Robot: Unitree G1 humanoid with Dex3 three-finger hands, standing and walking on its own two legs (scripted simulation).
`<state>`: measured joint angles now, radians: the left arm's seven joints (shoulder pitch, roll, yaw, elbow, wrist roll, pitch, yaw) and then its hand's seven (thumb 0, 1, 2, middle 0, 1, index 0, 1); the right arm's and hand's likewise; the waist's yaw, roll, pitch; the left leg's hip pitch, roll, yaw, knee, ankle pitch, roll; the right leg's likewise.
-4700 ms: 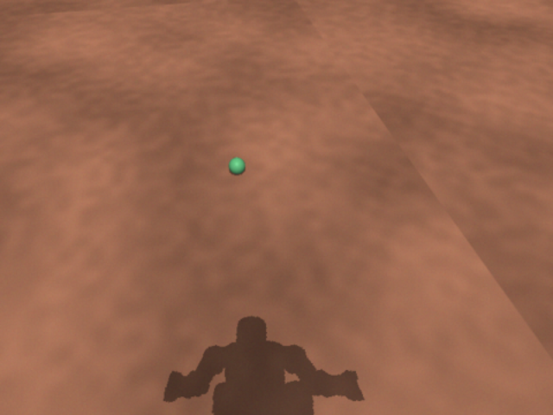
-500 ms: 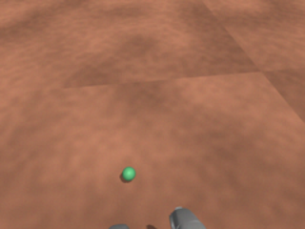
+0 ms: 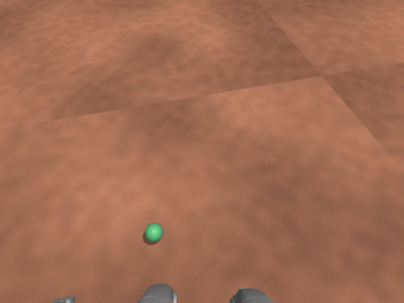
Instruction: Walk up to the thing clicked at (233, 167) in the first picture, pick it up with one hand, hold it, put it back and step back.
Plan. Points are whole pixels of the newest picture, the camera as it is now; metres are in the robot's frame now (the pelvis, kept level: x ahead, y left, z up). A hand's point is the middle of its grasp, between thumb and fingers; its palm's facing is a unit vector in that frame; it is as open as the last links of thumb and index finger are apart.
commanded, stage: walk up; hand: left
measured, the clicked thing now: (154, 232) +0.48 +0.24 -0.71
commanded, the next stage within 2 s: none
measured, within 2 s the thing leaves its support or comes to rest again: neither
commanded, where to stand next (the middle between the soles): +0.10 -0.01 m, yaw +4 degrees
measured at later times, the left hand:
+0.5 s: hand out of the picture +0.12 +0.25 -0.14, palm faces +0.03 -0.93 -0.36, open 7.4 cm
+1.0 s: hand out of the picture +0.13 +0.26 -0.13, palm faces +0.05 -0.94 -0.32, open 7.4 cm
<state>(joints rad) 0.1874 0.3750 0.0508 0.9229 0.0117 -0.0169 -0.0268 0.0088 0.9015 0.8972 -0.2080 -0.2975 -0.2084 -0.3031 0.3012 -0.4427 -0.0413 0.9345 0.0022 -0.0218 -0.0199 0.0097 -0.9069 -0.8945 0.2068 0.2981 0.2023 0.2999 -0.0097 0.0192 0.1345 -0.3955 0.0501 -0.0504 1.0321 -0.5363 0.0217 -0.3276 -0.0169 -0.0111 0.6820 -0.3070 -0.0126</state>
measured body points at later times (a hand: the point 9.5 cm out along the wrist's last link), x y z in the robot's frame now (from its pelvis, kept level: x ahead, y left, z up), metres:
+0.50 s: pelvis +0.03 -0.01 +0.01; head +0.06 -0.02 +0.46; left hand +0.12 +0.30 -0.11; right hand +0.16 -0.31 -0.12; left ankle +0.07 +0.13 -0.72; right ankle +0.04 -0.13 -0.72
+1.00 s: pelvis +0.04 +0.00 +0.03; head +0.06 +0.01 +0.48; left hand +0.12 +0.30 -0.11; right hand +0.13 -0.30 -0.10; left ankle +0.07 +0.13 -0.72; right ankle +0.04 -0.13 -0.72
